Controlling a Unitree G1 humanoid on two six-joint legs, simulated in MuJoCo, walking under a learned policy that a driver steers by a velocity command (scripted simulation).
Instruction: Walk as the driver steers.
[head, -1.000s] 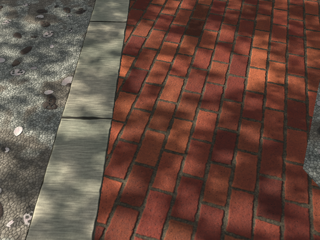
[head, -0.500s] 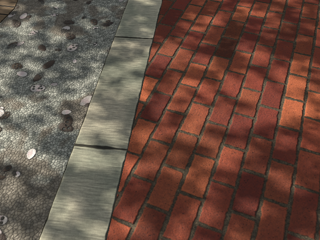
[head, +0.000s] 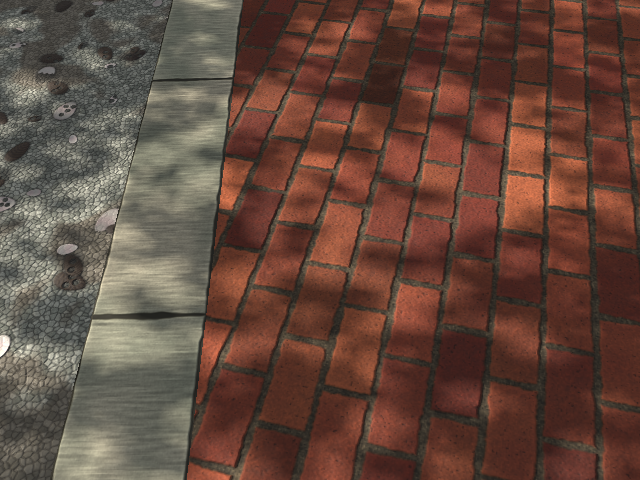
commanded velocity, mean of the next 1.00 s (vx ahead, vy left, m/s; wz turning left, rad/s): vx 0.39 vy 0.00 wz -0.27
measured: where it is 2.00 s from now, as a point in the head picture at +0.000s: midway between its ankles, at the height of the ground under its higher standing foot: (422, 397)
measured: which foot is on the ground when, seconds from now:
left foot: down 0.00-0.10, up 0.12-0.62, down 0.64-1.00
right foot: down 0.00-0.64, up 0.66-1.00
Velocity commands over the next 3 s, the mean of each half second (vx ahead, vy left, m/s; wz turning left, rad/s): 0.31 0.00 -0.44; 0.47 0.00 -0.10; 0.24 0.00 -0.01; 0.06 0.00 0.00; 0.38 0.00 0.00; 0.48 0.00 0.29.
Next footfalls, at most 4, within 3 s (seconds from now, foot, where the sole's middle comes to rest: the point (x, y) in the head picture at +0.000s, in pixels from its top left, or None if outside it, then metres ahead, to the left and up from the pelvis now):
0.64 left None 0.39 0.03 -0.77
1.14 right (480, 394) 0.64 -0.29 -0.77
1.52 left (374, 361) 0.72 -0.06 -0.77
2.60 right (494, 249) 1.04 -0.38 -0.77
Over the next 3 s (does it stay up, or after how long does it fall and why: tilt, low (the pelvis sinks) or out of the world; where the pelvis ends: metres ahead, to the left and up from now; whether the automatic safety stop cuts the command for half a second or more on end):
stays up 1.08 -0.29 0.01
